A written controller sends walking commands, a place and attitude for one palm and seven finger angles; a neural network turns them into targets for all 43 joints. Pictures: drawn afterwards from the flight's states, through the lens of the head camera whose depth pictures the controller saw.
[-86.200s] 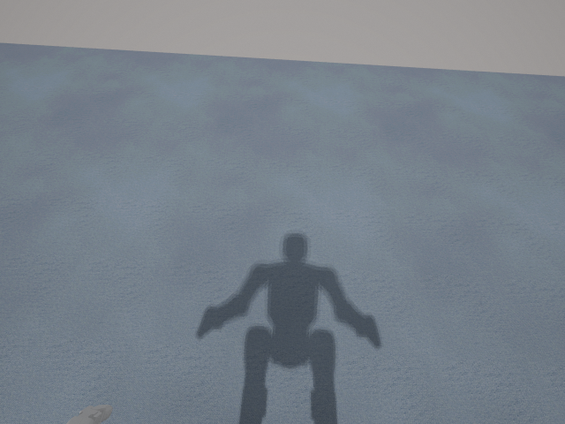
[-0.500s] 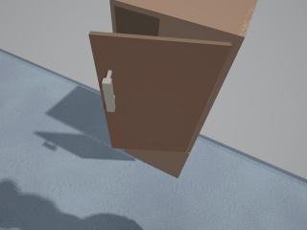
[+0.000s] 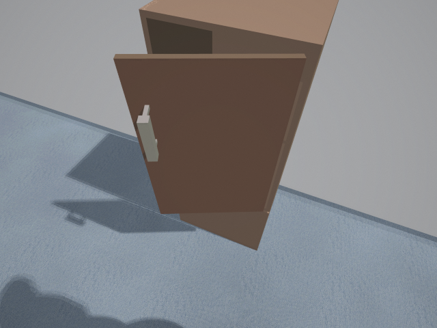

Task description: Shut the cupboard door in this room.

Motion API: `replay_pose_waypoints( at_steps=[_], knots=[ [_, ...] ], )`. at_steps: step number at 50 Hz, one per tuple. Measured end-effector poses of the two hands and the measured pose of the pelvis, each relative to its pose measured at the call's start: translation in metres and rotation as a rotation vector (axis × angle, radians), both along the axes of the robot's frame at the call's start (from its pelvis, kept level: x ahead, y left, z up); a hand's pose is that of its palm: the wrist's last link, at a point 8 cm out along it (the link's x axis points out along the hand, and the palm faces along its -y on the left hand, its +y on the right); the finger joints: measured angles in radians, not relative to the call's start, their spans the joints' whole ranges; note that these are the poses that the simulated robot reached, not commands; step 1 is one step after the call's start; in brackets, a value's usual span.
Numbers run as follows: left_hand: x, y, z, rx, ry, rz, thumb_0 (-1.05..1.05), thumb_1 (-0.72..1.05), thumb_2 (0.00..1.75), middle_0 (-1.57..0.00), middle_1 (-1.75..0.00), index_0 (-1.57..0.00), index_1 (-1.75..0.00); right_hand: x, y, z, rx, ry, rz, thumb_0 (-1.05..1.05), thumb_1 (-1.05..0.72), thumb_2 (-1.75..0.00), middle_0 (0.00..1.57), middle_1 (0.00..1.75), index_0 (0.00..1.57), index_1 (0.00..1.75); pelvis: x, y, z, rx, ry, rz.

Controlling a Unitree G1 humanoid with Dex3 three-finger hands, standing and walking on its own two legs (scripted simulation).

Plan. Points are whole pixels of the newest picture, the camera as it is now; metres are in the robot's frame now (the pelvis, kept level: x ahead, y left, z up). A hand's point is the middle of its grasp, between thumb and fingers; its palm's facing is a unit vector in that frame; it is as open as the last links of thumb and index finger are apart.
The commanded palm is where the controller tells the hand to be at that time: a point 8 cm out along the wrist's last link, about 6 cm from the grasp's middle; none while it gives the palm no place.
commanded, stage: look again from close up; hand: left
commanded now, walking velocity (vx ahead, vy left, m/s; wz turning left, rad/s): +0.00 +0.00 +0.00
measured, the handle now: (149, 133) +0.51 +0.19 +0.05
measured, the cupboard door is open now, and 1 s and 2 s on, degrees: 25 25 25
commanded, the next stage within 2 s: shuffle to correct the standing spot in 0.34 s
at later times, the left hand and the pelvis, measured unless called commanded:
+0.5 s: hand out of the picture +0.01 +0.18 -0.17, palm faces +0.01 -0.98 -0.21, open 7.4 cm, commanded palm none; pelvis -0.01 +0.00 +0.00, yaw +1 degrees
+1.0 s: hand out of the picture +0.02 +0.14 -0.19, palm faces +0.06 -0.99 -0.15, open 7.4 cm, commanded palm none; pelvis +0.06 -0.02 -0.01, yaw +1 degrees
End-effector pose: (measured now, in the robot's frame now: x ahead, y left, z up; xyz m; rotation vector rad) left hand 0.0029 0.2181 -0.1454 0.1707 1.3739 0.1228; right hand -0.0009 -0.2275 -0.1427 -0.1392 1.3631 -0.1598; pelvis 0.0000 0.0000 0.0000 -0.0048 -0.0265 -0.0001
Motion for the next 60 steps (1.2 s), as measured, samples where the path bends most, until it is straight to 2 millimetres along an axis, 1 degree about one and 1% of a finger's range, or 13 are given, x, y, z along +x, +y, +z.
replay_pose_waypoints(
  at_steps=[4, 10, 17, 26, 32, 37, 42, 47, 52, 56, 60],
  knots=[
    [-0.002, 0.009, 0.001, 0.018, -0.018, 0.0, 0.01, 0.91, 0.9, -0.2, -0.3, -0.2, -0.3, -0.003, 0.005, -0.004, 0.012, -0.016, 0.003, 0.01, -0.91, -0.9, 0.2, 0.3, 0.2, 0.3, -0.005, 0.003, -0.002, 0.005, -0.008, 0.006],
    [-0.001, 0.019, 0.005, 0.04, -0.046, 0.002, 0.01, 0.91, 0.9, -0.2, -0.3, -0.2, -0.3, 0.001, 0.01, -0.006, 0.03, -0.042, 0.02, 0.01, -0.91, -0.9, 0.2, 0.3, 0.2, 0.3, -0.01, 0.004, -0.003, 0.012, 0.001, 0.009],
    [-0.001, 0.021, 0.007, 0.042, -0.056, 0.008, 0.01, 0.91, 0.9, -0.2, -0.3, -0.2, -0.3, 0.012, 0.002, -0.002, 0.011, -0.065, 0.036, 0.01, -0.92, -0.9, 0.2, 0.3, 0.2, 0.3, -0.01, 0.002, -0.001, 0.014, 0.005, 0.009],
    [0.003, 0.014, 0.003, 0.017, -0.056, 0.01, 0.01, 0.91, 0.9, -0.2, -0.3, -0.2, -0.3, 0.025, -0.012, 0.006, -0.028, -0.075, 0.052, 0.01, -0.91, -0.9, 0.2, 0.3, 0.2, 0.3, -0.007, -0.001, 0.0, 0.011, 0.002, 0.011],
    [0.001, 0.002, -0.005, -0.015, -0.032, 0.033, 0.01, 0.91, 0.9, -0.2, -0.3, -0.2, -0.3, 0.027, -0.011, 0.003, -0.022, -0.038, 0.058, 0.01, -0.91, -0.9, 0.19, 0.3, 0.2, 0.3, 0.006, -0.005, -0.003, 0.009, 0.009, 0.023],
    [-0.005, -0.009, -0.01, -0.037, 0.022, 0.055, 0.01, 0.91, 0.9, -0.2, -0.3, -0.2, -0.3, 0.032, -0.007, -0.001, -0.005, -0.006, 0.043, 0.01, -0.91, -0.9, 0.2, 0.3, 0.2, 0.3, 0.024, -0.009, -0.005, 0.008, 0.02, 0.022],
    [-0.004, -0.02, -0.013, -0.047, 0.076, 0.074, 0.01, 0.91, 0.9, -0.2, -0.3, -0.2, -0.3, 0.042, -0.006, -0.005, 0.003, 0.015, 0.028, 0.01, -0.91, -0.9, 0.2, 0.3, 0.2, 0.3, 0.042, -0.015, -0.009, 0.002, 0.029, 0.018],
    [0.003, -0.027, -0.017, -0.049, 0.098, 0.093, 0.01, 0.91, 0.9, -0.2, -0.3, -0.2, -0.3, 0.058, -0.009, -0.007, -0.019, 0.028, 0.021, 0.01, -0.92, -0.9, 0.2, 0.3, 0.2, 0.3, 0.056, -0.018, -0.011, -0.005, 0.027, 0.019],
    [0.022, -0.028, -0.012, -0.046, 0.071, 0.091, 0.01, 0.91, 0.9, -0.2, -0.3, -0.2, -0.3, 0.074, -0.011, 0.001, -0.041, 0.004, 0.014, 0.01, -0.93, -0.9, 0.2, 0.3, 0.2, 0.3, 0.058, -0.015, -0.004, 0.001, 0.021, 0.02],
    [0.04, -0.018, -0.006, -0.015, 0.017, 0.076, 0.01, 0.92, 0.9, -0.2, -0.3, -0.2, -0.3, 0.082, -0.012, 0.006, -0.044, -0.037, 0.01, 0.01, -0.93, -0.9, 0.2, 0.3, 0.2, 0.3, 0.053, -0.014, 0.0, 0.006, 0.017, 0.013],
    [0.053, -0.003, -0.005, 0.022, -0.044, 0.058, 0.02, 0.92, 0.9, -0.2, -0.3, -0.2, -0.3, 0.084, -0.014, 0.001, -0.038, -0.074, 0.011, 0.01, -0.93, -0.9, 0.2, 0.3, 0.2, 0.3, 0.042, -0.015, -0.004, 0.009, 0.025, 0.009]
  ],
)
